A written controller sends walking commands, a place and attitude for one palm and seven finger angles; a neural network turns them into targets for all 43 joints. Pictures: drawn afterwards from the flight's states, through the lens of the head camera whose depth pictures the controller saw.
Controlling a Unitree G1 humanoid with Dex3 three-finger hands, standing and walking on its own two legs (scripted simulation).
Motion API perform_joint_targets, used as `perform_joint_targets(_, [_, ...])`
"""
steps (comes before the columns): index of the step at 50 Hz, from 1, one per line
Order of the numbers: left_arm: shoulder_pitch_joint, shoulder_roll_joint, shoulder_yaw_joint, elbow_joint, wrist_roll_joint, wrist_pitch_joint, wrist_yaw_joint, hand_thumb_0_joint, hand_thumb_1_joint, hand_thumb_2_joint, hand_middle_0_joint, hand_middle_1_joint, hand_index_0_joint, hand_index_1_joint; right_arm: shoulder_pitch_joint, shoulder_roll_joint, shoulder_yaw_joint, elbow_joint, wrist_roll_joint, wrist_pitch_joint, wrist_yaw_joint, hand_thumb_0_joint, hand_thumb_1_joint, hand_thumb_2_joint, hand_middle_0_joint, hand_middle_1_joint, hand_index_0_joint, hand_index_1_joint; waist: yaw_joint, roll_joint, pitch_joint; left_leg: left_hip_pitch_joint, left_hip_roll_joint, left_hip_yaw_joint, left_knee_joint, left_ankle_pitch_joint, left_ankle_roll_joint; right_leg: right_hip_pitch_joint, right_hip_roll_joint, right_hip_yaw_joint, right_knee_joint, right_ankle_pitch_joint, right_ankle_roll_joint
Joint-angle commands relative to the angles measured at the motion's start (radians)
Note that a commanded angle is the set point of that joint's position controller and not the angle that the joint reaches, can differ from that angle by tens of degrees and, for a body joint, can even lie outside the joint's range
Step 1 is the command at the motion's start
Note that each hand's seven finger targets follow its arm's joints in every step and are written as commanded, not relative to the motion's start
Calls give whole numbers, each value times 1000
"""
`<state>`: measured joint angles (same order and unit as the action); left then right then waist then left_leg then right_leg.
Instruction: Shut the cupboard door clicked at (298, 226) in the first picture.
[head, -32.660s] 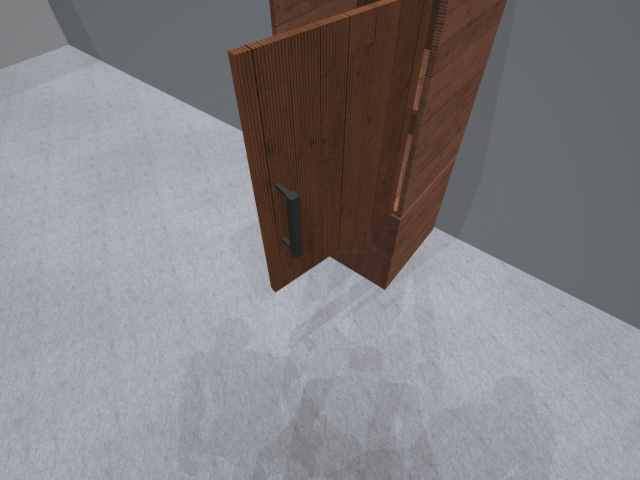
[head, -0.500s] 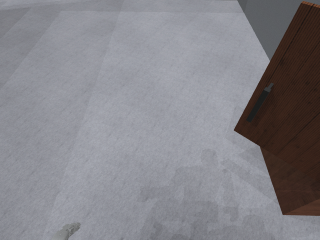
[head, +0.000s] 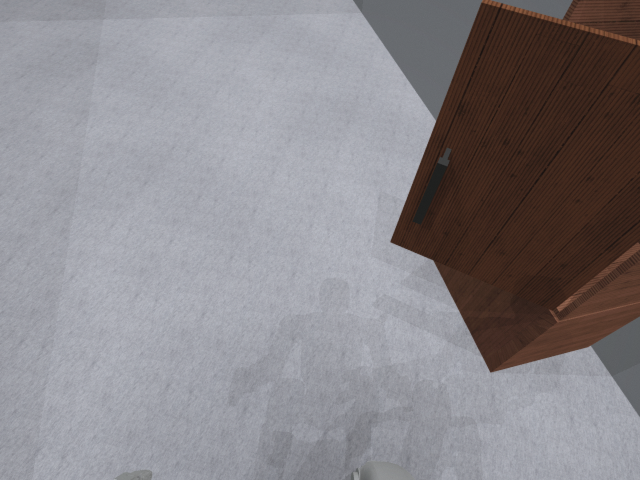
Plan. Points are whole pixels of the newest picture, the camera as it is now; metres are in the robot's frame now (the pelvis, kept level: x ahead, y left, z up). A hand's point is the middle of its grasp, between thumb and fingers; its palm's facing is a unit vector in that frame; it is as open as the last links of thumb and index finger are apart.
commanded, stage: turn to face it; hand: left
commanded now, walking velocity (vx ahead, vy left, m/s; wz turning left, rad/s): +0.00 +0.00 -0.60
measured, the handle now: (432, 187) +0.68 -0.20 -0.09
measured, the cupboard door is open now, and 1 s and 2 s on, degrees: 50 50 50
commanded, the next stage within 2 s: take the last steps up to it in 0.60 s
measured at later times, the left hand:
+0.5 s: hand out of the picture +0.13 +0.13 -0.15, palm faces -0.23 -0.95 -0.23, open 7.4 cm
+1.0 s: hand (233, 478) +0.14 +0.12 -0.16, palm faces -0.34 -0.91 -0.23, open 7.4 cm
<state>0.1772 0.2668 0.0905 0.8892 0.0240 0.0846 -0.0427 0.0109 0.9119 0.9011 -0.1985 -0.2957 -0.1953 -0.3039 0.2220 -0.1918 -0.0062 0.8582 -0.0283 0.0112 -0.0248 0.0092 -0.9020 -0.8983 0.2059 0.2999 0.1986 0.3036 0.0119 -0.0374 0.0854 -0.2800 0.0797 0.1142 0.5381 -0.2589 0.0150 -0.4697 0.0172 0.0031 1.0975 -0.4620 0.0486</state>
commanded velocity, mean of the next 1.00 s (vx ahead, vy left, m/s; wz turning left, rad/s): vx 0.09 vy -0.03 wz -0.29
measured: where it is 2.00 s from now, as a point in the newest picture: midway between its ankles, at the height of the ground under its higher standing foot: outside the picture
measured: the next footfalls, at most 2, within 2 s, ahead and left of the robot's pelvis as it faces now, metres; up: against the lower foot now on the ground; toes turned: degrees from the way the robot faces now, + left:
right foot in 0.24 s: +0.01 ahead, -0.14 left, +0.00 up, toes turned -13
left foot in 0.62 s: +0.10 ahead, +0.08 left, +0.00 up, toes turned -13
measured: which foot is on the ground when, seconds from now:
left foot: down 0.00-0.24, up 0.26-0.60, down 0.62-0.96, up 0.98-1.00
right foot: up 0.00-0.22, down 0.24-0.62, up 0.64-0.94, down 0.96-1.00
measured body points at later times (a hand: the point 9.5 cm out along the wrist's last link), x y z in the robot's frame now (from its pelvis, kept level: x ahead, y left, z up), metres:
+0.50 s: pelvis +0.00 -0.03 +0.00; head +0.02 -0.05 +0.45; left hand +0.14 +0.18 -0.14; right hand -0.01 -0.30 -0.15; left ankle +0.04 +0.10 -0.69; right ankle -0.03 -0.13 -0.74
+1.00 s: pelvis +0.02 -0.05 -0.01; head +0.02 -0.06 +0.44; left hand +0.16 +0.17 -0.15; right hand -0.07 -0.28 -0.16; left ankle +0.06 +0.08 -0.72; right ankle -0.05 -0.13 -0.74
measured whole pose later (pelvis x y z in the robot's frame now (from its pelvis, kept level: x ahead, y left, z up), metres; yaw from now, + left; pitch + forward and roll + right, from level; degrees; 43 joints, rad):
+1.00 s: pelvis +0.02 -0.05 -0.01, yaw -21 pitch +0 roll -1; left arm 0.24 0.21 0.06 0.98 0.03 0.02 -0.04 0.01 0.91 0.90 -0.20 -0.30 -0.19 -0.30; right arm 0.31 -0.22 -0.05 1.02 -0.03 0.03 -0.01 0.01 -0.90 -0.90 0.21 0.30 0.20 0.30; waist -0.01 0.04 0.02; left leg -0.32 0.10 0.08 0.73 -0.45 -0.02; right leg -0.19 0.02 -0.07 0.51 -0.31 -0.04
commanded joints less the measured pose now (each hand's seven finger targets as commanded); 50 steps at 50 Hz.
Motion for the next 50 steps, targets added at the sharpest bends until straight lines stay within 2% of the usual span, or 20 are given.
perform_joint_targets(1, [-35,43,14,-97,-5,-20,-3,0,900,900,-200,-300,-200,-300,51,-207,-65,-39,-2,-17,-21,0,-900,-900,200,300,200,300,-34,210,-124,192,257,-130,-202,309,114,-60,-50,-26,-57,16,9])
perform_joint_targets(7, [-65,28,-2,-102,-4,-36,2,0,900,900,-200,-300,-200,-300,84,-238,-85,-1,-3,-10,-7,0,-900,-900,200,300,200,300,-57,260,-141,192,283,-63,-114,439,107,90,-21,-96,-359,10,-19])
perform_joint_targets(10, [40,64,7,-64,-4,-44,10,0,900,900,-200,-300,-200,-300,34,-238,-89,-6,7,-1,1,0,-900,-900,200,300,200,300,6,190,-148,46,241,12,16,256,25,319,-21,-93,-637,252,-50])
perform_joint_targets(11, [98,140,21,-50,4,-56,21,0,900,900,-200,-300,-200,-300,30,-188,-84,-23,17,3,7,0,-900,-900,200,300,200,300,34,-17,-168,-104,156,76,188,34,-38,458,-180,109,-754,374,-104])
perform_joint_targets(12, [130,230,36,-35,6,-66,36,0,900,900,-200,-300,-200,-300,-21,-118,-64,-71,14,6,13,0,-900,-900,200,300,200,300,60,-256,-128,-326,15,81,414,-373,-85,479,-396,374,-789,628,-218])
perform_joint_targets(13, [160,238,32,-32,-5,-63,45,0,900,900,-200,-300,-200,-300,-65,-136,-61,-79,13,19,4,0,-900,-900,200,300,200,300,77,-153,-118,-339,16,-59,536,-367,-77,413,-415,366,-771,685,-276])
perform_joint_targets(14, [111,206,35,-30,-1,-69,56,0,900,900,-200,-300,-200,-300,-53,-132,-64,-61,14,21,-5,0,-900,-900,200,300,200,300,40,-258,-128,-392,16,-99,605,-327,-79,428,-365,386,-766,684,-278])
perform_joint_targets(17, [-5,127,12,-59,-5,-68,62,0,900,900,-200,-300,-200,-300,4,-142,-63,-4,11,19,2,0,-900,-900,200,300,200,300,-19,-129,-139,-315,31,-108,588,-160,-94,390,-264,201,-726,664,-236])
perform_joint_targets(25, [31,134,19,-38,6,-66,57,0,900,900,-200,-300,-200,-300,-20,-105,-57,-5,15,18,3,0,-900,-900,200,300,200,300,-1,-108,-70,-165,-20,-81,285,-164,-78,264,-254,269,-761,487,-253])
perform_joint_targets(28, [4,123,20,-29,-3,-61,58,0,900,900,-200,-300,-200,-300,75,-93,-50,30,17,3,-5,0,-900,-900,200,300,200,300,-42,-94,-101,21,-42,-70,2,-2,-67,219,-207,256,-678,474,-195])
perform_joint_targets(29, [3,96,14,-30,-9,-57,56,0,900,900,-200,-300,-200,-300,109,-113,-50,44,16,-8,-7,0,-900,-900,200,300,200,300,-53,-36,-108,130,-17,-100,-121,84,-54,149,-159,225,-624,410,-150])
perform_joint_targets(31, [64,16,-2,-42,-17,-48,46,0,900,900,-200,-300,-200,-300,111,-245,-69,27,-1,-12,-16,0,-900,-900,200,300,200,300,-34,306,-106,152,308,-430,-237,182,113,23,18,29,-371,-23,-55])
perform_joint_targets(32, [24,36,-2,-47,-7,-43,45,0,900,900,-200,-300,-200,-300,108,-237,-67,28,-5,-13,-20,0,-900,-900,200,300,200,300,-47,304,-81,74,336,-473,-275,155,164,24,12,28,-212,-122,-48])
perform_joint_targets(34, [11,41,6,-28,-1,-39,35,0,900,900,-200,-300,-200,-300,55,-200,-56,21,-9,-15,-26,0,-900,-900,200,300,200,300,-24,251,-68,44,288,-381,-266,219,164,6,-24,47,-60,-78,-38])
perform_joint_targets(36, [28,14,1,-9,-4,-37,27,0,900,900,-200,-300,-200,-300,19,-181,-49,18,-11,-12,-25,0,-900,-900,200,300,200,300,-11,204,-82,60,236,-266,-248,206,140,39,-31,17,-122,-39,-31])
perform_joint_targets(42, [-8,-2,-13,-5,3,-47,1,0,900,900,-200,-300,-200,-300,91,-216,-76,74,-13,-12,-13,0,-900,-900,200,300,200,300,-57,212,-64,67,248,-272,-299,-226,121,107,-11,-65,-363,-16,-51])
perform_joint_targets(45, [93,-9,-8,39,4,-58,-6,0,900,900,-200,-300,-200,-300,60,-221,-82,87,-8,-10,-9,0,-900,-900,200,300,200,300,-8,157,-61,-40,202,-196,-224,-331,74,308,24,-111,-614,112,-61])
perform_joint_targets(46, [141,15,-1,60,7,-64,-1,0,900,900,-200,-300,-200,-300,59,-198,-81,91,-4,-12,-6,0,-900,-900,200,300,200,300,12,87,-51,-120,150,-141,-136,-341,43,412,7,-77,-710,117,-76])
perform_joint_targets(48, [259,153,24,95,9,-82,24,0,900,900,-200,-300,-200,-300,-43,-81,-51,25,8,-24,10,0,-900,-900,200,300,200,300,89,-256,-27,-448,-41,36,317,-386,-38,562,-342,434,-967,-150,-246])
perform_joint_targets(50, [219,110,10,103,0,-99,40,0,900,900,-200,-300,-200,-300,-102,-118,-65,26,1,-20,13,0,-900,-900,200,300,200,300,52,-168,55,-494,6,-90,519,-255,-30,429,-349,463,-983,-145,-308])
